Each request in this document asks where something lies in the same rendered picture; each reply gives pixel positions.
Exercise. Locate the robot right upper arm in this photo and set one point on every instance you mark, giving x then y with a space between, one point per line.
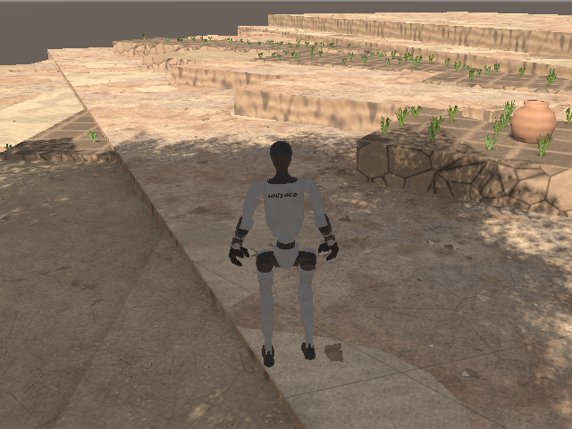
316 202

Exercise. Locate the robot left forearm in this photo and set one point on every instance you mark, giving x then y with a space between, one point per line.
239 236

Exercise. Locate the humanoid robot torso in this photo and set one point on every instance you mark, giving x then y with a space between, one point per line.
284 214

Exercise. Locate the robot left upper arm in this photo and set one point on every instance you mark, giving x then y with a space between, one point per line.
250 204

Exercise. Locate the right robot hand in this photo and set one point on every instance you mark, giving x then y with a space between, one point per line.
324 247

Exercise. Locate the robot right forearm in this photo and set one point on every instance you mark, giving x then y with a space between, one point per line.
327 233

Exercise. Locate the right robot foot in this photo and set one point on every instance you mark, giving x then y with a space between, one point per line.
309 352

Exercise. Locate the left robot hand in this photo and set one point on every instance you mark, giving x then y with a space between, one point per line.
239 253

